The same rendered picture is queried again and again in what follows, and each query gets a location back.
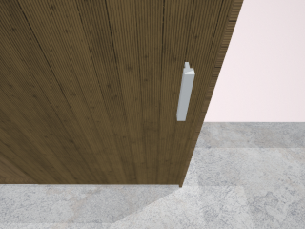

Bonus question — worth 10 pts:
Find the handle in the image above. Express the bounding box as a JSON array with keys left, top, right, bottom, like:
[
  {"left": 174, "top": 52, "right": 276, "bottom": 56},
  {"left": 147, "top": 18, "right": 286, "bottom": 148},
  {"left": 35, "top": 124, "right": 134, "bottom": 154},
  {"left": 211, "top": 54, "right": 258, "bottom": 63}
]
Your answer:
[{"left": 176, "top": 62, "right": 195, "bottom": 121}]

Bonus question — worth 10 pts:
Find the wardrobe door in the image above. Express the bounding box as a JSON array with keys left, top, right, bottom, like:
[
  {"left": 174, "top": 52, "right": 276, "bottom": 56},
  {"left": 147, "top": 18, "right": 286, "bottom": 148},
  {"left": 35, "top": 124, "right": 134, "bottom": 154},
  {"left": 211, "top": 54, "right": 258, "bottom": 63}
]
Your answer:
[
  {"left": 0, "top": 0, "right": 234, "bottom": 185},
  {"left": 0, "top": 156, "right": 29, "bottom": 178}
]

